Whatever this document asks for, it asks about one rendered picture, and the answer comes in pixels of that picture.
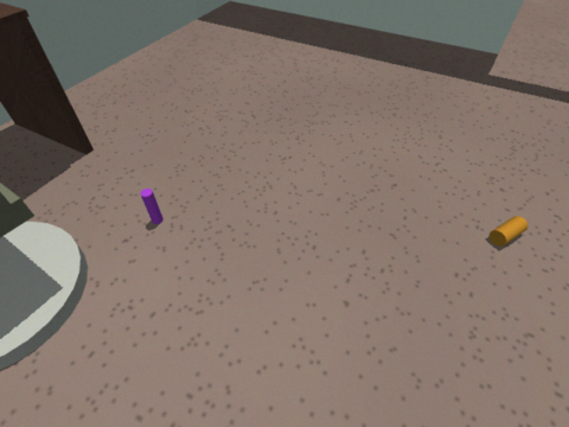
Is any office chair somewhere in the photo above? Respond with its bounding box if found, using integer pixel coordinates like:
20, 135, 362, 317
0, 183, 88, 369

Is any desk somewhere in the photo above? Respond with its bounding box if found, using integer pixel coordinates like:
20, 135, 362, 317
0, 3, 93, 155

